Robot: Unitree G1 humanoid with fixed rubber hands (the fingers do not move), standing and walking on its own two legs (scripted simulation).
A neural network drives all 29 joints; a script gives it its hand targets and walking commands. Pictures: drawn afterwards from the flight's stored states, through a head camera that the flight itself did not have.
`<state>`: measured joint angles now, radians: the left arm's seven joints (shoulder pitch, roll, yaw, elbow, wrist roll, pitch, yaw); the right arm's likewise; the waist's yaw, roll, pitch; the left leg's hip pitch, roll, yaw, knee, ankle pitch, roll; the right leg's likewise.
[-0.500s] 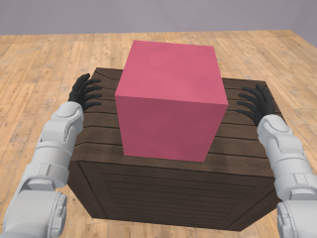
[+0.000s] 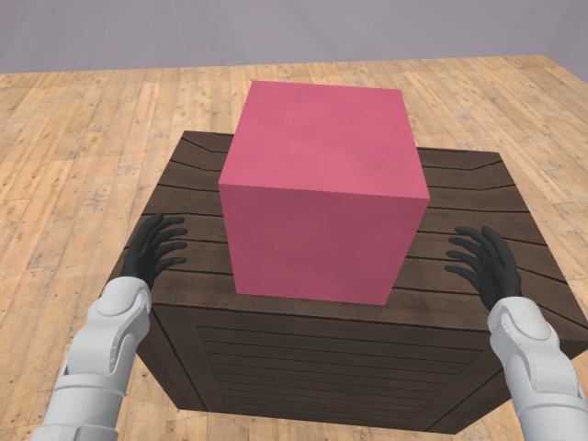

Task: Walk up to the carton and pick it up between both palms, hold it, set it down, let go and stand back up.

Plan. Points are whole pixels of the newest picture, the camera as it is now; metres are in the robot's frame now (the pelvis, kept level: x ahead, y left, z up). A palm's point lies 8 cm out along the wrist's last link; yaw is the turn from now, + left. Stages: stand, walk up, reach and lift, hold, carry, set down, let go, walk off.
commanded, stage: set down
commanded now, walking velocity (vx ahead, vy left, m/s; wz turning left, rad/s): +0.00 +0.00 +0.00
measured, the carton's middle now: (318, 192) +0.53 -0.05 +0.04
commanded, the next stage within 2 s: let go in 1.90 s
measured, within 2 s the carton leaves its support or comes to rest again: neither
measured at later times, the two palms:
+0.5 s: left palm (127, 348) +0.24 +0.21 +0.03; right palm (496, 359) +0.22 -0.25 +0.04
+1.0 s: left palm (122, 405) +0.19 +0.22 -0.02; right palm (478, 400) +0.19 -0.24 -0.01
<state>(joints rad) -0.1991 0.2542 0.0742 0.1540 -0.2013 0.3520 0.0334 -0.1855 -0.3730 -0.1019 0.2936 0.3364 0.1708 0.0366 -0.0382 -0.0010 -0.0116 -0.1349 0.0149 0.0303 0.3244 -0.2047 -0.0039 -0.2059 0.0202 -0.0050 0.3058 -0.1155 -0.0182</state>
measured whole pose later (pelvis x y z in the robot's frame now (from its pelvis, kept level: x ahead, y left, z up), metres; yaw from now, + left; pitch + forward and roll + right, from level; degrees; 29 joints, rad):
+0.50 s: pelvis +0.01 +0.00 +0.00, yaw +0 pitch -1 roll -1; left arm 0.19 0.24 -0.03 0.07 -0.21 0.07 0.06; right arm 0.26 -0.30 -0.11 0.07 0.28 0.02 0.04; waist 0.00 0.01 0.01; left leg -0.08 0.01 0.02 0.32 -0.23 0.00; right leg -0.14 0.03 0.00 0.29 -0.13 -0.02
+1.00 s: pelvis +0.00 +0.00 +0.00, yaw +0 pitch -3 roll +0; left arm 0.26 0.26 -0.10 0.28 -0.22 -0.11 0.07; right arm 0.28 -0.22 -0.07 0.29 0.18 -0.11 0.02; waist 0.01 0.01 0.04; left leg -0.06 0.01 0.01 0.34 -0.23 -0.01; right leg -0.13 0.02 0.00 0.33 -0.15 -0.02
